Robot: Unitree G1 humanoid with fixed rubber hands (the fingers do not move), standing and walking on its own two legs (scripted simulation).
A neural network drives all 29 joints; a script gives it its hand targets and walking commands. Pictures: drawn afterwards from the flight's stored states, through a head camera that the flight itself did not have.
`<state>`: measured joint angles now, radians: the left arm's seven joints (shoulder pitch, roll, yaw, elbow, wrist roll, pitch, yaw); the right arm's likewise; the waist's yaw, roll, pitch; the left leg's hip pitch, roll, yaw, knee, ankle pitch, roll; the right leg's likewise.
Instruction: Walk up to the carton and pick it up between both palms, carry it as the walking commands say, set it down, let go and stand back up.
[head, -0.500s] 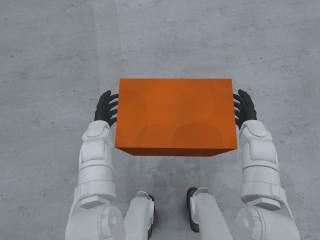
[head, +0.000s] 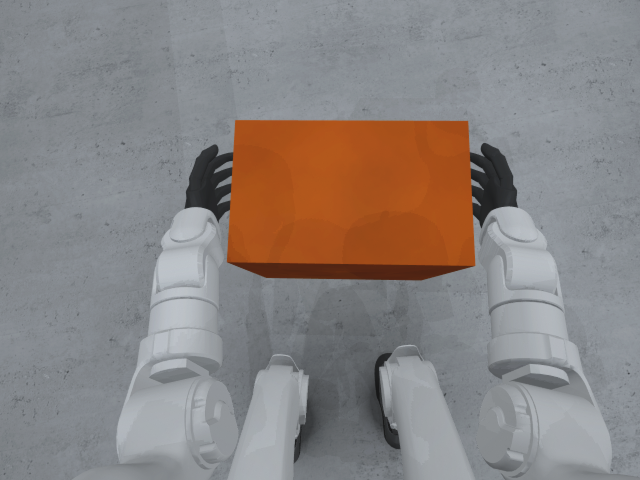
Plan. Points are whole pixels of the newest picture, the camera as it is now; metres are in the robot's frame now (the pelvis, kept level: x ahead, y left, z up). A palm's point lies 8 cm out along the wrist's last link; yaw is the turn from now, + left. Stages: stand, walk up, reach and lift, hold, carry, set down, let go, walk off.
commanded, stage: set down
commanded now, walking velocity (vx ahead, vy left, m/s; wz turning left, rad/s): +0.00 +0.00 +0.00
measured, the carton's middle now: (346, 215) +0.45 -0.02 -0.16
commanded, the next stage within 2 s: none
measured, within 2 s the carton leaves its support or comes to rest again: neither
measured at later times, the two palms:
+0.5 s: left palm (227, 209) +0.47 +0.16 -0.17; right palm (473, 211) +0.45 -0.20 -0.17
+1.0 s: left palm (244, 211) +0.50 +0.15 -0.26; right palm (454, 214) +0.47 -0.20 -0.26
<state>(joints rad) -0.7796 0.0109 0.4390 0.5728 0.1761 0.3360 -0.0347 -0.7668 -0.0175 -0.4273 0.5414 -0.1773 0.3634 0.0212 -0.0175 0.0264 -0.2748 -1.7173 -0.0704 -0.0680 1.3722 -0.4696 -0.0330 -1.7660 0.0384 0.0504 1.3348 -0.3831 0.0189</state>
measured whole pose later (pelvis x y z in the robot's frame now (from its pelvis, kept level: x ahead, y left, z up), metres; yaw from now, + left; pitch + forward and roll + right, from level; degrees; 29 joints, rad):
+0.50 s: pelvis -0.03 +0.00 -0.08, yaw +1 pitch +51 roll +1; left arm -1.02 0.09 0.42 0.68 0.15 0.35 0.01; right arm -0.99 -0.10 -0.45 0.64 -0.15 0.38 0.00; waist -0.03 0.02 -0.22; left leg -2.02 -0.10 -0.06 1.63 -0.50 -0.04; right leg -2.07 0.06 0.07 1.59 -0.41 0.04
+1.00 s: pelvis -0.04 +0.00 -0.14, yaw +2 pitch +52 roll +2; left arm -1.20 0.17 0.37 0.75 0.08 0.33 0.04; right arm -1.16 -0.18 -0.42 0.70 -0.09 0.35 -0.03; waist -0.04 0.02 -0.10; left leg -2.24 -0.12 -0.05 1.85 -0.53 -0.06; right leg -2.29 0.08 0.08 1.81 -0.43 0.06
